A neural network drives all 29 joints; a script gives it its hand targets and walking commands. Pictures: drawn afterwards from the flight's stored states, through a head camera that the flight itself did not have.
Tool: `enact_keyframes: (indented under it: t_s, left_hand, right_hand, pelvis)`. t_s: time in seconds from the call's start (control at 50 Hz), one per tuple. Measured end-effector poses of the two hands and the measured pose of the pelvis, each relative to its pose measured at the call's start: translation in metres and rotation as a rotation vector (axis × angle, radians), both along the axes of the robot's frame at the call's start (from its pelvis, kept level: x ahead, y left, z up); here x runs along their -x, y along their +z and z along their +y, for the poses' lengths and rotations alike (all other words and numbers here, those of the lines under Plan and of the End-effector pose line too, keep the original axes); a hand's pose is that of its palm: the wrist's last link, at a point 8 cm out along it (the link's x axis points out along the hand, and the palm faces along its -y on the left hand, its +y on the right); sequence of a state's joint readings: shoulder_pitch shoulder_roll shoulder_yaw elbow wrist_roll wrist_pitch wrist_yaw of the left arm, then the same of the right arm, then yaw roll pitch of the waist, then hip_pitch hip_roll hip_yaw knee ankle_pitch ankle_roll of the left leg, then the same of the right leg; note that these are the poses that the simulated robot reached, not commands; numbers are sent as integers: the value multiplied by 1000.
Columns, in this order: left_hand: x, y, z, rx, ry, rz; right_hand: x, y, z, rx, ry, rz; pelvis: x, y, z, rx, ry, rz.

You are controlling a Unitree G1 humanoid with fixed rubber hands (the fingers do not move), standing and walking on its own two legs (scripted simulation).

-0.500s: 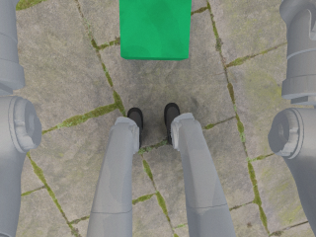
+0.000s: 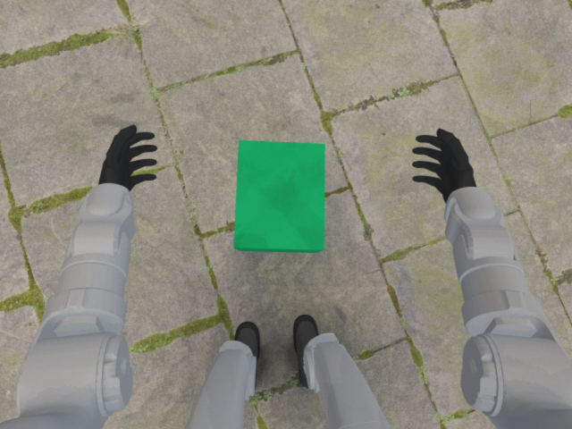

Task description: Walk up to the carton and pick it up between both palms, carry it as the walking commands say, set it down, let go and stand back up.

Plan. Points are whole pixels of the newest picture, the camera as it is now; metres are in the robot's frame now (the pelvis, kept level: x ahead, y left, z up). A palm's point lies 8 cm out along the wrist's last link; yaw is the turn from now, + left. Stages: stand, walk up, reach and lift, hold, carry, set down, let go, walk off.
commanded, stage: let go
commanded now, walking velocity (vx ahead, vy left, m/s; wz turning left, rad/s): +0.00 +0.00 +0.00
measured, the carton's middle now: (279, 200) +0.50 -0.02 -0.63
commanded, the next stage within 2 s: stand in 1.02 s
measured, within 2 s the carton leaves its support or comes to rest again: neither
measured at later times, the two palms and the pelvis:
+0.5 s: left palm (63, 342) +0.24 +0.23 -0.01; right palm (514, 352) +0.21 -0.23 +0.00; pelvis +0.04 +0.01 +0.06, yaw +0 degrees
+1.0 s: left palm (54, 411) +0.18 +0.23 -0.01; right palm (519, 381) +0.18 -0.23 +0.00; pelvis +0.02 +0.01 +0.06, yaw +0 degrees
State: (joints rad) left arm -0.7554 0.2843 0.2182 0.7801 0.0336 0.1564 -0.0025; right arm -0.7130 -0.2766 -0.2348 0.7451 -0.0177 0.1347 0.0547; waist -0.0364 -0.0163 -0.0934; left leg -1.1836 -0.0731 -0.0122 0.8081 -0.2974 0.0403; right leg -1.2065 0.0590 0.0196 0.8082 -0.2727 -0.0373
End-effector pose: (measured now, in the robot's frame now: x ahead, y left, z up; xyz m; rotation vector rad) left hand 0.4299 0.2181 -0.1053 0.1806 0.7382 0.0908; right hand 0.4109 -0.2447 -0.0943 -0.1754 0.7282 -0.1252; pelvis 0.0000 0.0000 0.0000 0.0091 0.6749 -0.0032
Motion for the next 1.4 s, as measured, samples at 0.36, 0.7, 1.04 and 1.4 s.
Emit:
enact_keyframes:
  t_s: [0.36, 0.7, 1.04, 1.4]
  left_hand:
    - [128, 58, -10, 27, -45, 22]
    - [245, 102, 30, 12, -25, 60]
    - [249, 94, 12, 42, 12, 67]
    - [262, 85, 72, -176, 124, 179]
  right_hand:
    - [132, 63, 10, -32, 12, 25]
    - [235, 89, 36, -56, 64, 60]
    - [226, 95, 6, 21, 37, 121]
    - [222, 68, -44, 138, -17, 195]
  pelvis:
    - [-34, 48, -1, 1, 0, -299]
    - [-21, 62, 21, 20, -5, -747]
    - [-26, 59, 3, 8, 5, -803]
    - [-65, 60, -9, 2, 36, -675]
